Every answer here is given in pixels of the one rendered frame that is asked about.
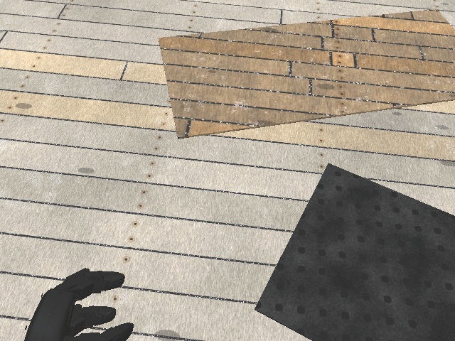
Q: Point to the left robot hand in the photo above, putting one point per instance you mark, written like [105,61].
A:
[57,318]

